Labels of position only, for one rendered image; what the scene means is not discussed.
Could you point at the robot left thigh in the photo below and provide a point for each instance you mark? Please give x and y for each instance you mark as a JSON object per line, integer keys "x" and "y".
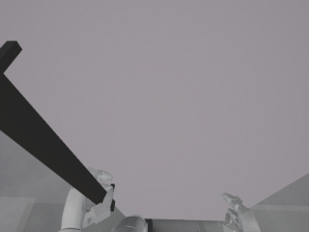
{"x": 131, "y": 224}

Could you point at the fridge door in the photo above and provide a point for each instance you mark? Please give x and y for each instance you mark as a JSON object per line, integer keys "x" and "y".
{"x": 179, "y": 100}

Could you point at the handle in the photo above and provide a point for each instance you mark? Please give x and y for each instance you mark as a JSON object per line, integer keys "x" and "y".
{"x": 25, "y": 126}

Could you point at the right robot hand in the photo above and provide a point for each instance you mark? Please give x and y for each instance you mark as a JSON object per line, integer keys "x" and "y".
{"x": 242, "y": 216}

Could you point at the left robot hand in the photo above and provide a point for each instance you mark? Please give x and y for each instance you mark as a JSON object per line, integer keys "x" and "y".
{"x": 74, "y": 215}

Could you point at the robot left shin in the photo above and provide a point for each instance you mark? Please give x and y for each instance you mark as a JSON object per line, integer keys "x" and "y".
{"x": 135, "y": 215}

